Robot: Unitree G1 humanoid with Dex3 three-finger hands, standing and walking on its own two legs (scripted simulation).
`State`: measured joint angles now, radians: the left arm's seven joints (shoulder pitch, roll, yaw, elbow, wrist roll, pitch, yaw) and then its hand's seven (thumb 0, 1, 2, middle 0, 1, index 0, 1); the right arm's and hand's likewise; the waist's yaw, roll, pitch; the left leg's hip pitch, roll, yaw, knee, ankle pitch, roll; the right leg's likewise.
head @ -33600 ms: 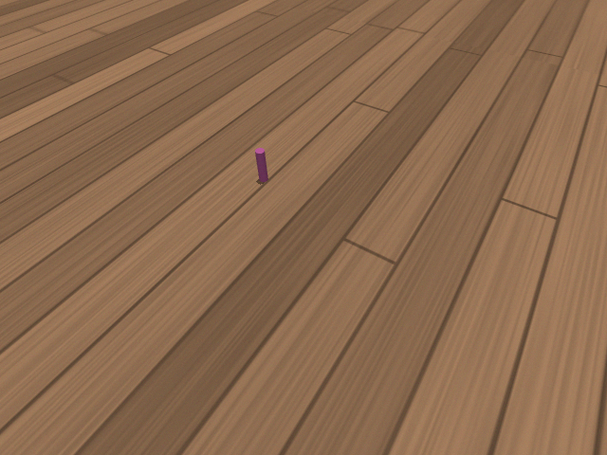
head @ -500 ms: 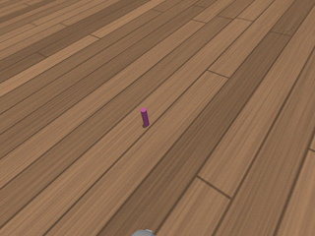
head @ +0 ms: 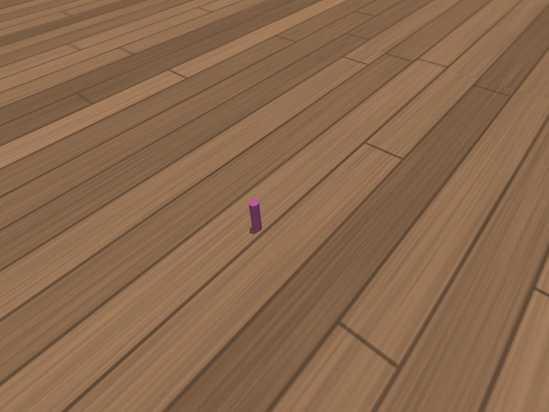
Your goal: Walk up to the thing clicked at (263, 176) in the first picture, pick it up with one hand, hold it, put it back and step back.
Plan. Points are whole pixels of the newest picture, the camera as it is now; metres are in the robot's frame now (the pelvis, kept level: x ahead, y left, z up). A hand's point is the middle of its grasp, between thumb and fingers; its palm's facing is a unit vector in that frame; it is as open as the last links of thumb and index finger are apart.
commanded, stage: step back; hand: left
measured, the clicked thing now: (255, 215) +1.04 +0.20 -0.68
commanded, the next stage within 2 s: stand in 0.44 s
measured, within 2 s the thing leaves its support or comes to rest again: neither
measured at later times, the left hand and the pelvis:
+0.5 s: hand out of the picture +0.12 +0.30 -0.15, palm faces +0.00 -0.94 -0.35, open 7.4 cm; pelvis +0.04 +0.04 +0.00, yaw +0 degrees
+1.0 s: hand out of the picture +0.10 +0.28 -0.14, palm faces -0.03 -0.94 -0.33, open 7.4 cm; pelvis +0.03 +0.03 +0.01, yaw +0 degrees
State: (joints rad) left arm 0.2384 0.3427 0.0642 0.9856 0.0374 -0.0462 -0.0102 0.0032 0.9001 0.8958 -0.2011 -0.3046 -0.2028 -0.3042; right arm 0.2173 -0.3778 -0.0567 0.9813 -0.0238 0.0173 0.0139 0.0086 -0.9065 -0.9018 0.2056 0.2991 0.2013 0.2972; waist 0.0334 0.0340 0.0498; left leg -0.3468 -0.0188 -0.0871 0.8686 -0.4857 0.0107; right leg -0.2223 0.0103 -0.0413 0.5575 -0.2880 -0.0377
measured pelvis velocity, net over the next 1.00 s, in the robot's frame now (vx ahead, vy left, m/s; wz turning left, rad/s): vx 0.03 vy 0.03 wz -0.01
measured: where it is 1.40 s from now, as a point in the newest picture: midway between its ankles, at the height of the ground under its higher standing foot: outside the picture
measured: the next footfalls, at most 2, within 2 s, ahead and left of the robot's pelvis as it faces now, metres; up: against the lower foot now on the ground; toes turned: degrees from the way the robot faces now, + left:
left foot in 0.18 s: +0.12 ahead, +0.17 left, +0.00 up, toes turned +1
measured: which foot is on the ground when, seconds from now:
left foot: up 0.00-0.16, down 0.18-1.00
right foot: down 0.00-1.00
